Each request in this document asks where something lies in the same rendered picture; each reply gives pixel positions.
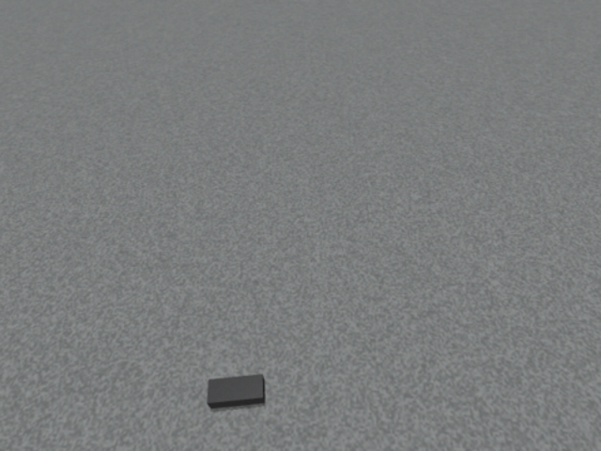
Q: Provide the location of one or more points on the carton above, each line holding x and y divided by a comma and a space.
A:
236, 391

